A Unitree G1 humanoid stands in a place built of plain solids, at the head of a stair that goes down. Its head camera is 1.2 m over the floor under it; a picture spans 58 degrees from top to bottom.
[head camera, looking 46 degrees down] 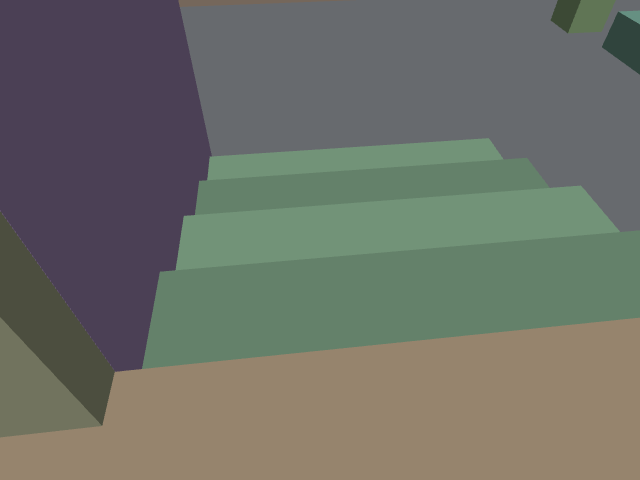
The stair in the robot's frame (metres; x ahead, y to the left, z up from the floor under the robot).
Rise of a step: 0.20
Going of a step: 0.56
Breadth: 2.27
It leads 7 degrees to the left of straight ahead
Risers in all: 5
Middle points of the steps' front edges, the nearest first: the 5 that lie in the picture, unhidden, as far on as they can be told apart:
0.74 -0.52 0.00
1.30 -0.45 -0.19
1.85 -0.39 -0.39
2.40 -0.33 -0.59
2.95 -0.26 -0.78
